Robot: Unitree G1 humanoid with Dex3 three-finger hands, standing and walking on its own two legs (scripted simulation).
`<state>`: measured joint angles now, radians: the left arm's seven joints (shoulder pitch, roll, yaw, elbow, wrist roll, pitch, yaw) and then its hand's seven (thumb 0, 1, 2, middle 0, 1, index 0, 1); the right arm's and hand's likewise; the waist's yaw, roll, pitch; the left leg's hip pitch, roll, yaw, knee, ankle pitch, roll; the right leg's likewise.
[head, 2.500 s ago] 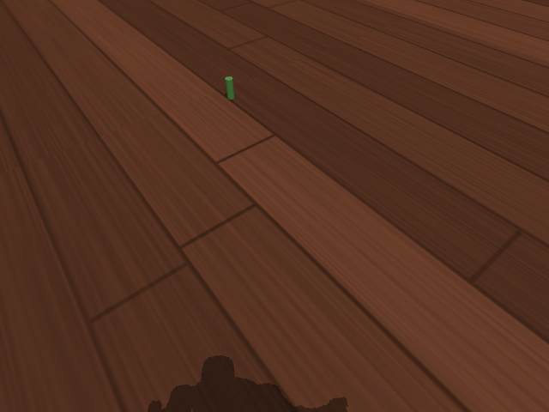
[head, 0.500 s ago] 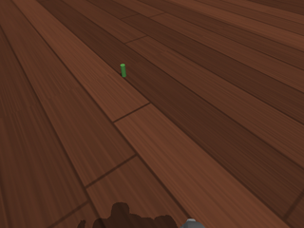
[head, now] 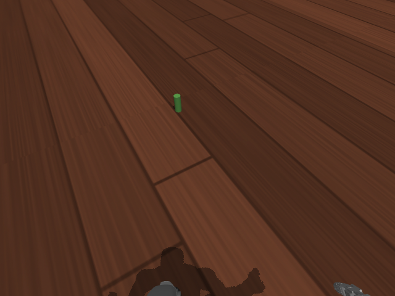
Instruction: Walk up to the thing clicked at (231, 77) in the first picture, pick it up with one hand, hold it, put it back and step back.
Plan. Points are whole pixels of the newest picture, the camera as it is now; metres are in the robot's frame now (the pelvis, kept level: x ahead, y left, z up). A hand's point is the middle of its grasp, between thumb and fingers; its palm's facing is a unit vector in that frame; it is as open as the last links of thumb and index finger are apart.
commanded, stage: walk up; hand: left
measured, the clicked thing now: (177, 103) +1.55 +0.24 -0.70
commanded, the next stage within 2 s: none
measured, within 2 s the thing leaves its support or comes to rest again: neither
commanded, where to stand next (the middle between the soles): +1.19 +0.04 m, yaw -3 degrees
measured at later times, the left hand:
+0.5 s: hand (116, 200) +0.39 +0.27 -0.13, palm faces -0.10 -0.92 -0.39, open 7.4 cm
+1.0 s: hand (118, 170) +0.52 +0.30 -0.16, palm faces +0.00 -0.92 -0.38, open 7.4 cm
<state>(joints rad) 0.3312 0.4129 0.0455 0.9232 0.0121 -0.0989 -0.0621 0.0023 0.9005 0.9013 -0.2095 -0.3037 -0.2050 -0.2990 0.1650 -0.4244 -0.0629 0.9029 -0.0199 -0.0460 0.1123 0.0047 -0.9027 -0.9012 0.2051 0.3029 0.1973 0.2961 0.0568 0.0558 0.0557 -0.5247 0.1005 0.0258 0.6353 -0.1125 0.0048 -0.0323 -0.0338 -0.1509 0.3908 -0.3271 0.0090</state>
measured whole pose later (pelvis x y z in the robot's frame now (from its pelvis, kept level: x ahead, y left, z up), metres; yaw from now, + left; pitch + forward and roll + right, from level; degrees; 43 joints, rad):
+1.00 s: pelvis +0.51 +0.01 -0.02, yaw +0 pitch -2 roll -1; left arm 0.36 0.45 0.05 0.92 0.01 -0.07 -0.04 0.00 0.90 0.90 -0.21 -0.30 -0.20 -0.30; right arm 0.21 -0.42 -0.08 0.90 -0.03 -0.06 0.09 0.00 -0.90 -0.90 0.21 0.30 0.20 0.30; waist 0.04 -0.01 0.06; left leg -0.40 0.06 0.07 0.62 -0.18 0.02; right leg -0.13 -0.09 -0.08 0.70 -0.44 0.00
